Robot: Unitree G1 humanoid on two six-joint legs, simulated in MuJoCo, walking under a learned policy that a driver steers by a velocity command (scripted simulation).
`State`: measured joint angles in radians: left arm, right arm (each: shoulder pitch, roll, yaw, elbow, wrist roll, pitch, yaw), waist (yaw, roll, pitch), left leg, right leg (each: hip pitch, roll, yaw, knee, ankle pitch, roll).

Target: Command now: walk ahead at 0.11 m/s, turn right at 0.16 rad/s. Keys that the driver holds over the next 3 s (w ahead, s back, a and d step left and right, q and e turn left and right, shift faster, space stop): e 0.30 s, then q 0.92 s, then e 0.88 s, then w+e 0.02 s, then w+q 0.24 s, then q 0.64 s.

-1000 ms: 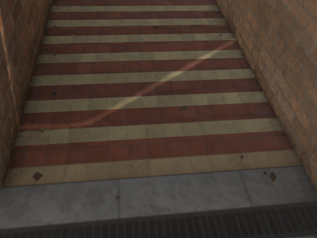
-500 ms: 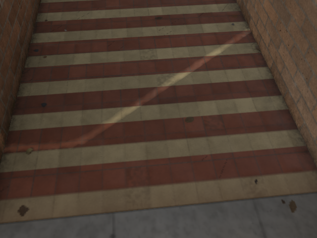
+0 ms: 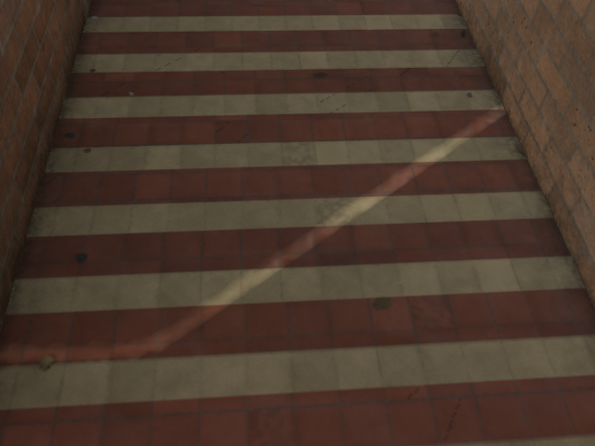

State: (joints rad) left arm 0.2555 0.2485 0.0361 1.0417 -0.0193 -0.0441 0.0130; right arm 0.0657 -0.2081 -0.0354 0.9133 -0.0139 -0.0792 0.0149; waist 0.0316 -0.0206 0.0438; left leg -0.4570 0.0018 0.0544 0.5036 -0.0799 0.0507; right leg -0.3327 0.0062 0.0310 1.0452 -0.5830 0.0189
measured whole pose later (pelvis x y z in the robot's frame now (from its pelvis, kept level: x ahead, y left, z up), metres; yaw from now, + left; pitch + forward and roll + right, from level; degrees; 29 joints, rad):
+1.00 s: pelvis +0.03 +0.01 +0.01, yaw +7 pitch +2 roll -1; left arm 0.08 0.31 0.10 0.88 0.00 0.02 0.05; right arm 0.13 -0.28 -0.09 0.83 0.00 0.00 0.01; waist 0.00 -0.04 0.06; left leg -0.30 -0.04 0.03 0.53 -0.26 0.07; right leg -0.48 -0.05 -0.03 1.12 -0.52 0.05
